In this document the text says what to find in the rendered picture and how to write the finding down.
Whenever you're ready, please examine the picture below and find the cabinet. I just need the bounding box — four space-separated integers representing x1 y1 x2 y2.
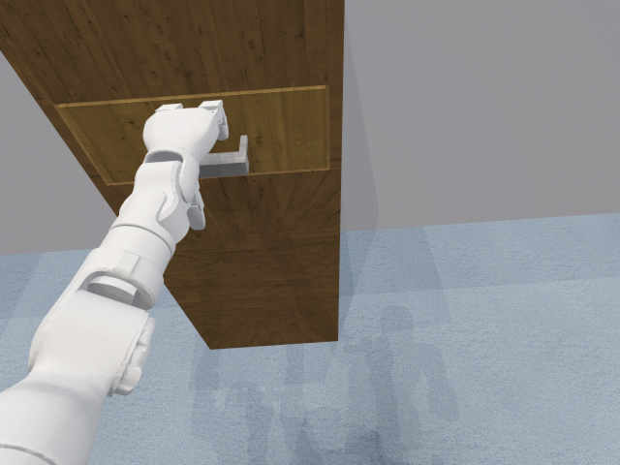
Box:
0 0 345 350

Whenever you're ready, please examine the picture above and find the handle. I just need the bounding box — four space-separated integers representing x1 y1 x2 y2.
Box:
199 135 249 178

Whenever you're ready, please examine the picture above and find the robot left hand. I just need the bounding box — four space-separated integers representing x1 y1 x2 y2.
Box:
143 100 229 231

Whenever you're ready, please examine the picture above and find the robot left upper arm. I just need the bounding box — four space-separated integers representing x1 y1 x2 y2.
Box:
0 290 156 465

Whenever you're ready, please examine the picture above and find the left robot forearm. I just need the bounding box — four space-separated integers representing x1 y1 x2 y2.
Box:
28 145 200 373

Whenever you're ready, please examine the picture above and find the drawer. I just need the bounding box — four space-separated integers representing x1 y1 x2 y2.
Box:
58 85 327 183

